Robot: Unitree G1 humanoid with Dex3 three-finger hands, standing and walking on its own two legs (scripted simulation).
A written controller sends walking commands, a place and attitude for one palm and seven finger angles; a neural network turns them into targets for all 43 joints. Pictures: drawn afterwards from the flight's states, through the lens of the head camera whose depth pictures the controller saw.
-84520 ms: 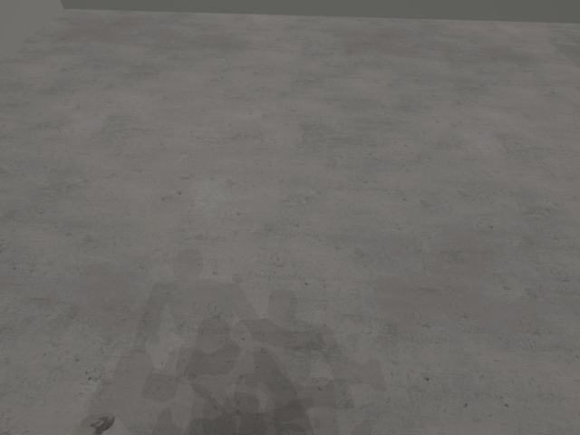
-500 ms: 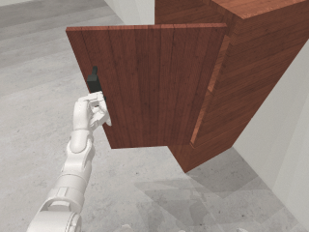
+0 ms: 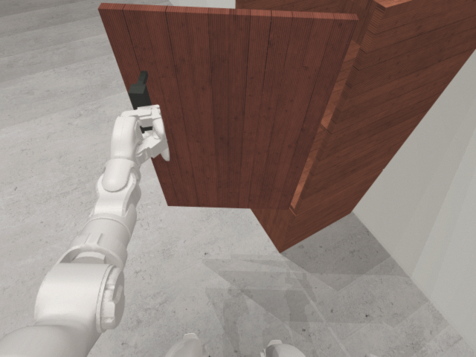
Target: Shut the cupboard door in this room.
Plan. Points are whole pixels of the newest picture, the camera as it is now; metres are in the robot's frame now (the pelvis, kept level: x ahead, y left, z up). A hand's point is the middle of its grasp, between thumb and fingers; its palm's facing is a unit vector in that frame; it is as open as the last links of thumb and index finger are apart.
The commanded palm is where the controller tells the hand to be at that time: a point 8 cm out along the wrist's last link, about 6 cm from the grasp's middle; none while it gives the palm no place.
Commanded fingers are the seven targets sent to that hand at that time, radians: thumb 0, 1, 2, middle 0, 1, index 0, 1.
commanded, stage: push the door shut along its arc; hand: left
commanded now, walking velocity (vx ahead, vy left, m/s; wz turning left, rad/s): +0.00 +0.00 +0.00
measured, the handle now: (149, 111) +0.54 +0.15 +0.08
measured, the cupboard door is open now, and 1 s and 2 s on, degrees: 59 45 34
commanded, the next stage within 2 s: pull the fist back off the door in 1.40 s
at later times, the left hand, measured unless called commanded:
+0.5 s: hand (186, 113) +0.53 +0.08 +0.09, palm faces -0.18 -0.98 -0.02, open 3.1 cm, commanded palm +0.52 +0.13 +0.09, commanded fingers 0.00 0.90 0.90 -1.30 -1.50 -1.30 -1.50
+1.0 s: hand (202, 92) +0.58 +0.05 +0.10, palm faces -0.30 -0.95 -0.02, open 3.1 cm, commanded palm +0.58 +0.10 +0.09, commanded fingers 0.00 0.90 0.90 -1.30 -1.50 -1.30 -1.50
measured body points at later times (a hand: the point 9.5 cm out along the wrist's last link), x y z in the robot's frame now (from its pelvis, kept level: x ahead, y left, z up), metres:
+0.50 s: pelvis +0.00 +0.00 -0.02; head +0.12 +0.01 +0.42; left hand +0.53 +0.14 +0.09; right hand -0.03 -0.26 -0.13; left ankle +0.04 +0.09 -0.69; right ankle +0.00 -0.10 -0.69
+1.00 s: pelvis +0.00 +0.00 -0.03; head +0.16 +0.00 +0.39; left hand +0.59 +0.11 +0.10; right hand -0.05 -0.26 -0.13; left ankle +0.04 +0.09 -0.69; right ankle +0.00 -0.10 -0.69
